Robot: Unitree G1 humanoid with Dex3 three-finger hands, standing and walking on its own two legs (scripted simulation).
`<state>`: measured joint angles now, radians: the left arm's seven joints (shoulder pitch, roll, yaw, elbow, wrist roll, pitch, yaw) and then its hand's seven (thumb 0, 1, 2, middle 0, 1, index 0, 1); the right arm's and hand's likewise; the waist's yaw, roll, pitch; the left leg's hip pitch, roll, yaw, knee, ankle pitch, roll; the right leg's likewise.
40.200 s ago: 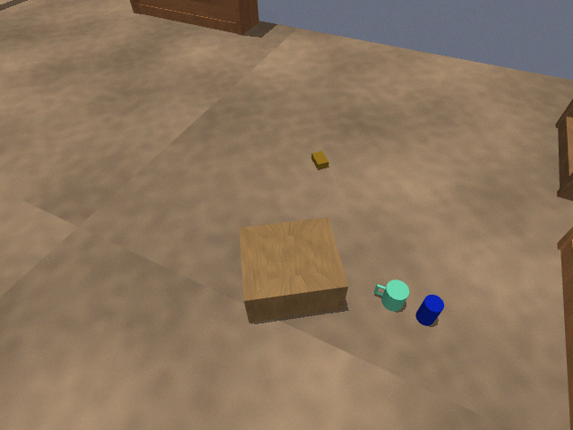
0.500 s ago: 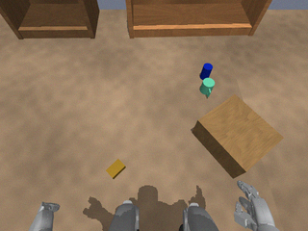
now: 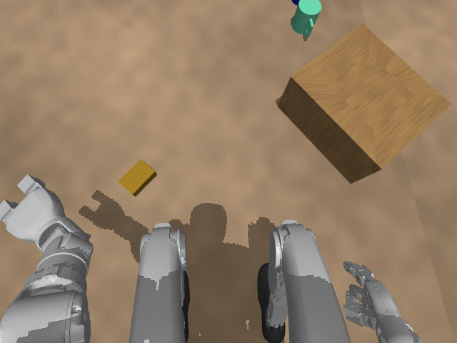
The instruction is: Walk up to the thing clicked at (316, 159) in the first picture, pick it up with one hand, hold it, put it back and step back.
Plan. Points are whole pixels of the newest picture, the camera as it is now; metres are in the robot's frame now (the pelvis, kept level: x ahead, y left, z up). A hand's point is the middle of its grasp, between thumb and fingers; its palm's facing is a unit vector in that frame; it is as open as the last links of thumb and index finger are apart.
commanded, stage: rise first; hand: left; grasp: from above
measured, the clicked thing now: (138, 177) +0.48 +0.28 -0.45
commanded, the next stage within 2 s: approach in 1.42 s
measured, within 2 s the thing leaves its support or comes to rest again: neither
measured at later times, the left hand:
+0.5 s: hand (87, 201) +0.37 +0.33 -0.26, palm faces -0.23 -0.35 -0.91, open 13.8 cm
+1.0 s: hand (99, 192) +0.40 +0.33 -0.31, palm faces -0.24 -0.34 -0.91, open 13.3 cm
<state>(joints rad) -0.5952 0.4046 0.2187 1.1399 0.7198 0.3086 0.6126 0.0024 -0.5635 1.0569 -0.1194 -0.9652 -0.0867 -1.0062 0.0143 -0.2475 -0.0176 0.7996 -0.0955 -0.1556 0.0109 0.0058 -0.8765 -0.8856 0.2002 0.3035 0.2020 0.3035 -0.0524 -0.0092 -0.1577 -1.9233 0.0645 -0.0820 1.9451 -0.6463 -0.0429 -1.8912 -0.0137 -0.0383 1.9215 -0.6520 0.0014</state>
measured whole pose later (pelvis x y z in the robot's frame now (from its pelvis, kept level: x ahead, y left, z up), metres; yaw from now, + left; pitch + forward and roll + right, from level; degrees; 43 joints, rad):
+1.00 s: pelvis -0.01 +0.01 -0.14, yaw -3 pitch +33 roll -5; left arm -0.96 0.63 0.36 1.54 0.83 0.22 0.56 0.00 -0.42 0.89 -0.24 -0.91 -0.24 -0.92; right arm 0.12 -0.29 0.02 0.88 -0.16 -0.28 0.25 0.00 -0.91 -0.90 0.20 0.30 0.20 0.30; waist -0.18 0.01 -0.02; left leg -2.32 0.05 -0.13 2.39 -0.67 -0.03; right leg -2.27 0.01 -0.03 2.34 -0.66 0.03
